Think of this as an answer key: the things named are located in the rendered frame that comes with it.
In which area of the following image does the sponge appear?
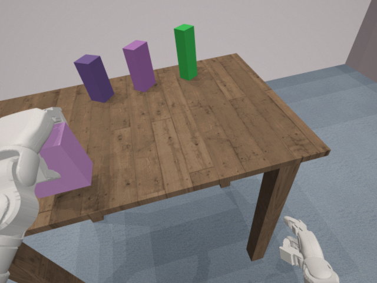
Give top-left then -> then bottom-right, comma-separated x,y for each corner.
34,122 -> 93,198

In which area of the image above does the left robot hand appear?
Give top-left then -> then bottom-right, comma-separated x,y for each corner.
0,107 -> 68,183

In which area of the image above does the right robot hand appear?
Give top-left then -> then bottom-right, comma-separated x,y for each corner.
279,216 -> 324,268

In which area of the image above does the robot left forearm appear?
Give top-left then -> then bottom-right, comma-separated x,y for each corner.
0,145 -> 40,283

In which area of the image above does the table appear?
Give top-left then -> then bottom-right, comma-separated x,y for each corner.
0,53 -> 331,283

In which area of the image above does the robot right forearm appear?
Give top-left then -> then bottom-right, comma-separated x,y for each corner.
302,256 -> 339,283

